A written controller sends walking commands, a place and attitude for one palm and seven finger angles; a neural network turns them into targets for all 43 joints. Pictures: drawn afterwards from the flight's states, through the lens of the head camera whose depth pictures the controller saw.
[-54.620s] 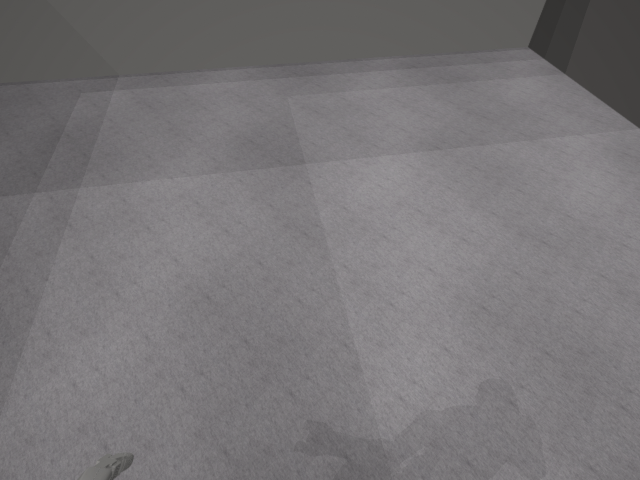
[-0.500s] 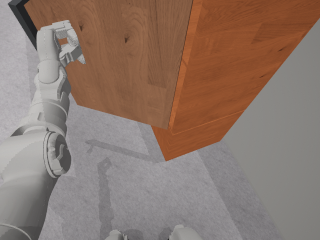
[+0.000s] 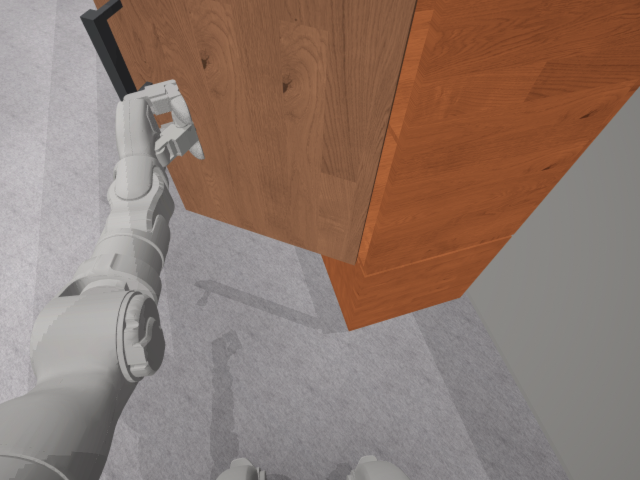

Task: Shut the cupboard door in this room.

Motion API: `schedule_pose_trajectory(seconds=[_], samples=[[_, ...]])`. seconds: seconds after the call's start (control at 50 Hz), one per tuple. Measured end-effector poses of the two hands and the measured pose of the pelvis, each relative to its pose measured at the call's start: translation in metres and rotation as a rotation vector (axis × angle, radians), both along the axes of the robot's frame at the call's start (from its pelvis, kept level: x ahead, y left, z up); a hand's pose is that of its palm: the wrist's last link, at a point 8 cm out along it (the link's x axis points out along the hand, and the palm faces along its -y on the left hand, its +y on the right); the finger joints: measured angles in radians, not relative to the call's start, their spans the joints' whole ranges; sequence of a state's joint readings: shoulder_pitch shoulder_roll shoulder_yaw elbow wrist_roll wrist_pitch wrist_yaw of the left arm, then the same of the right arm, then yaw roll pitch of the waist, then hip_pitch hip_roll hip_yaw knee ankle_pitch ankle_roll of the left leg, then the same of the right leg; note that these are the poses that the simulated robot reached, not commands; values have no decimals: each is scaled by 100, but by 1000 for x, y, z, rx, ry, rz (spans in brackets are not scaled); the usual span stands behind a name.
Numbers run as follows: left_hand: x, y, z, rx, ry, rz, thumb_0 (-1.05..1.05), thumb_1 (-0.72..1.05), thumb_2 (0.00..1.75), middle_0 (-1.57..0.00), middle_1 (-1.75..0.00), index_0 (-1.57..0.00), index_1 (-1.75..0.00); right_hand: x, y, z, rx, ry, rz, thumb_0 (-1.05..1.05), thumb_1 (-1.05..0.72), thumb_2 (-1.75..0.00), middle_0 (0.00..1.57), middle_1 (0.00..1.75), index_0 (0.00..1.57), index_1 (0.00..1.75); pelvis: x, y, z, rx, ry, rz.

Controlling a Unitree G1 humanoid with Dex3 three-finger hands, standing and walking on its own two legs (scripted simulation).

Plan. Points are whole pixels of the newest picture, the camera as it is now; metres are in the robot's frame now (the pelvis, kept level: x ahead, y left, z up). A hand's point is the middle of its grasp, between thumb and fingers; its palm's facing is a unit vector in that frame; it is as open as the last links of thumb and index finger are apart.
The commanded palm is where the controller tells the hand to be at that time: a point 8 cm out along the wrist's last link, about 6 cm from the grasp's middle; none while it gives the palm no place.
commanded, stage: draw the hand back to the body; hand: left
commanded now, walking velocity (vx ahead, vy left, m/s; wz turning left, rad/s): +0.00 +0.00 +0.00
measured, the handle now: (123, 58) +0.69 +0.22 +0.11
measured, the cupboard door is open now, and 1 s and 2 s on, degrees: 53 53 53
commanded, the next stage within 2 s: step back with the hand held close in 1.50 s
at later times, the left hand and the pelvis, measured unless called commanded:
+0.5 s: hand (94, 226) +0.36 +0.18 +0.16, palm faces +0.09 -0.99 -0.11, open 3.1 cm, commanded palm +0.32 +0.23 +0.17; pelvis +0.00 +0.00 +0.03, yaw +0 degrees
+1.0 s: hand out of the picture +0.24 +0.25 +0.19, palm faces +0.39 -0.85 -0.35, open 5.1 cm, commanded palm +0.18 +0.29 +0.21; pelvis +0.01 +0.00 +0.05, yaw +1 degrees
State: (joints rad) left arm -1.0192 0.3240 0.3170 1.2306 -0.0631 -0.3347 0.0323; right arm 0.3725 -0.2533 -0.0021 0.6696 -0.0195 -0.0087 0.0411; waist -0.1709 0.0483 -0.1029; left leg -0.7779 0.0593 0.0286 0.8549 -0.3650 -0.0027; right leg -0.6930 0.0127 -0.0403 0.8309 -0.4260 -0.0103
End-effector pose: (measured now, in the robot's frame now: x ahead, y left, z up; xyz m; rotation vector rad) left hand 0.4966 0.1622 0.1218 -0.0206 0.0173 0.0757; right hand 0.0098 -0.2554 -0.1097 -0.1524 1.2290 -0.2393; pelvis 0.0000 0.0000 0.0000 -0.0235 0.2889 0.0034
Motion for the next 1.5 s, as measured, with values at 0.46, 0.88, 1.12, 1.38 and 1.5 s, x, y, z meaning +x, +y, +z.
schedule_pose_trajectory(seconds=[0.46,0.88,1.12,1.38,1.5], samples=[[-148,63,40,80,-107,-14,2,90,90,-126,-146,-127,-146,110,3,41,-5,-379,77,1,-91,-90,20,30,20,30,1,3,26,12,-221,-2],[-275,119,73,349,-98,268,2,89,90,-77,-91,-77,-92,176,54,73,60,-508,232,1,-91,-90,20,30,21,30,5,5,47,25,-347,14],[-329,142,92,490,-71,378,2,89,90,-44,-56,-45,-56,176,40,64,46,-475,206,1,-91,-90,20,30,21,30,21,2,47,26,-347,11],[-334,141,87,472,-56,429,2,89,90,-23,-33,-24,-33,201,36,74,18,-534,237,1,-91,-90,20,30,20,30,24,-2,47,34,-339,22],[-327,134,93,482,-86,389,2,89,90,-21,-31,-22,-31,203,38,78,22,-554,228,1,-91,-90,20,30,21,30,28,-3,47,30,-340,15]])
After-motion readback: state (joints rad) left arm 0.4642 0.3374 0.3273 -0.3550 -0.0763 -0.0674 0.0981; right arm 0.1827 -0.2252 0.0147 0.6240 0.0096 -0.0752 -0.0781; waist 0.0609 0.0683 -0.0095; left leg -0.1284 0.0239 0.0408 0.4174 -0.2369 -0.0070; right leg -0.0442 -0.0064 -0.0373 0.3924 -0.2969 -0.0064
